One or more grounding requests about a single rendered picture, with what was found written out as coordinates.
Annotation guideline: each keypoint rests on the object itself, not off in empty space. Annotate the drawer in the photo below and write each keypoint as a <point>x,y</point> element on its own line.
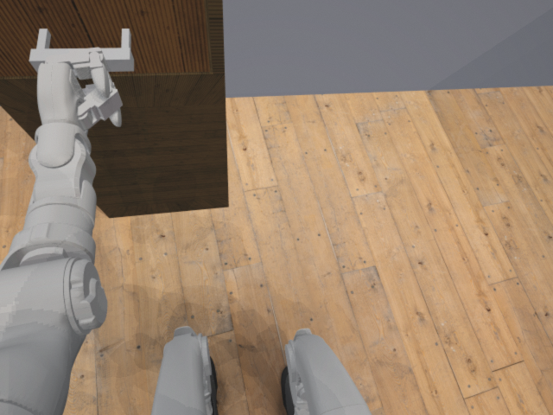
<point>167,36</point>

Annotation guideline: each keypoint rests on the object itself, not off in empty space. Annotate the robot left upper arm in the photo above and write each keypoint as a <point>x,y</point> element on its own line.
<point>46,311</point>

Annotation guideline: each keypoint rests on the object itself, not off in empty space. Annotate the left robot forearm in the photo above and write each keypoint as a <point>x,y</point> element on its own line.
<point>62,208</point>

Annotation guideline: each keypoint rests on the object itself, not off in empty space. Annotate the cabinet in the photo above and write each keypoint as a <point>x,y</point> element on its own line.
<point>170,153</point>

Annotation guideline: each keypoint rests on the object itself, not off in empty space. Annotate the right robot thigh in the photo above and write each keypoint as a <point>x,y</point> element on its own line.
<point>328,387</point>

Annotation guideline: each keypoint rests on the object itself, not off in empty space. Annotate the robot left hand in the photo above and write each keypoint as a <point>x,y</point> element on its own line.
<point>60,96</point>

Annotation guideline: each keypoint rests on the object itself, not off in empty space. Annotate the robot thigh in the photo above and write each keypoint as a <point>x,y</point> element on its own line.
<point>328,387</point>
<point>185,364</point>

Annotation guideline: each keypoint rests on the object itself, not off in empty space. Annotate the left robot thigh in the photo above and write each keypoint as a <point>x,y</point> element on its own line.
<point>185,364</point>

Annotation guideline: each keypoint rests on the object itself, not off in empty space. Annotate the handle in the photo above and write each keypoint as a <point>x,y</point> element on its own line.
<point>117,59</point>

